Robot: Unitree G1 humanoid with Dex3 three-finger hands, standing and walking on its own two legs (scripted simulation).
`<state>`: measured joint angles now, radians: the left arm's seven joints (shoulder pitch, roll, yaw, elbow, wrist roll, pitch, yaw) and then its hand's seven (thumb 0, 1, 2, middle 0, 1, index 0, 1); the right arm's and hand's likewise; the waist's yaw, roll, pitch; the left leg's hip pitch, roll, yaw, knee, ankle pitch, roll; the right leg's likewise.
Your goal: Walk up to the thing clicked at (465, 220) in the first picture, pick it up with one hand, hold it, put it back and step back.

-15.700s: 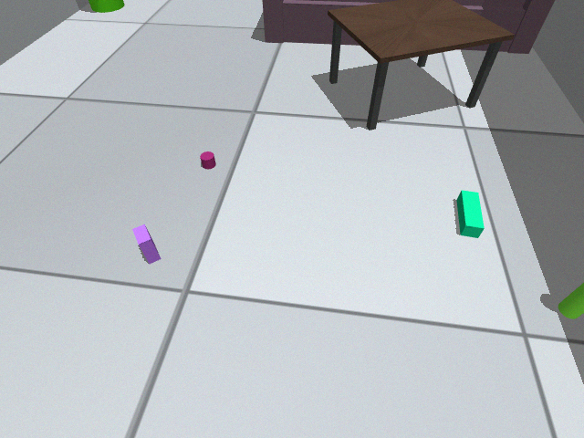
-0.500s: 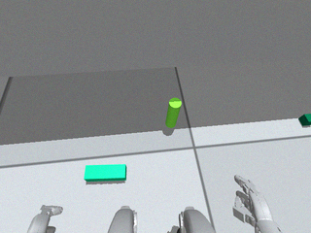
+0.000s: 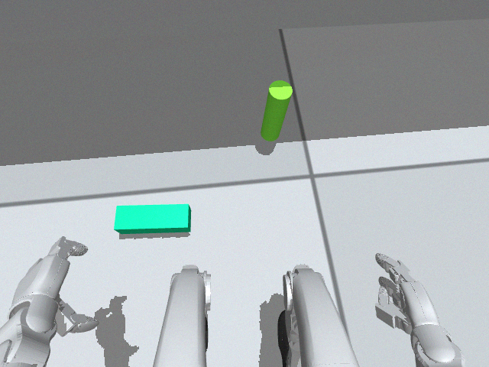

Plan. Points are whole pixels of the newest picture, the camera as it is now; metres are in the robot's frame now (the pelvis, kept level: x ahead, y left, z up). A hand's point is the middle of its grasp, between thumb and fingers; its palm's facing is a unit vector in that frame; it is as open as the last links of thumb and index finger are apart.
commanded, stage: rise first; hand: left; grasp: from above
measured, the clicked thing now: (154, 219) +0.46 +0.28 -0.52
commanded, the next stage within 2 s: approach in 1.46 s
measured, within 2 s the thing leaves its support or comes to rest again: neither
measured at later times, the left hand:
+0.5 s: hand (100, 245) +0.34 +0.34 -0.29, palm faces -0.48 -0.23 -0.85, open 14.1 cm
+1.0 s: hand (109, 229) +0.39 +0.35 -0.35, palm faces -0.45 -0.05 -0.89, open 14.1 cm
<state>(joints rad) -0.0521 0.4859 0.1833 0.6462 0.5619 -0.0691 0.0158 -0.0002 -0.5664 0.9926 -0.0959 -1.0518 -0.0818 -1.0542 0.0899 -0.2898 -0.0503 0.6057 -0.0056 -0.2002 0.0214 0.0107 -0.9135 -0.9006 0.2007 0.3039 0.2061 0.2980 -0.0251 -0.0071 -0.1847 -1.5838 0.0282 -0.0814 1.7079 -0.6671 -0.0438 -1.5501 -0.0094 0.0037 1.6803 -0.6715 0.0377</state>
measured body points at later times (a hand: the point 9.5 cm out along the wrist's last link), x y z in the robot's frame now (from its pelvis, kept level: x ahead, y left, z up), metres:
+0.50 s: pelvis -0.05 +0.01 -0.16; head +0.16 +0.04 +0.24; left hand +0.36 +0.35 -0.24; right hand +0.04 -0.27 -0.28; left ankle +0.05 +0.14 -0.52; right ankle +0.05 -0.14 -0.51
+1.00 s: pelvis -0.05 +0.02 -0.21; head +0.18 +0.09 +0.18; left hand +0.41 +0.35 -0.30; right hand +0.03 -0.26 -0.31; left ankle +0.05 +0.14 -0.52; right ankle +0.05 -0.14 -0.51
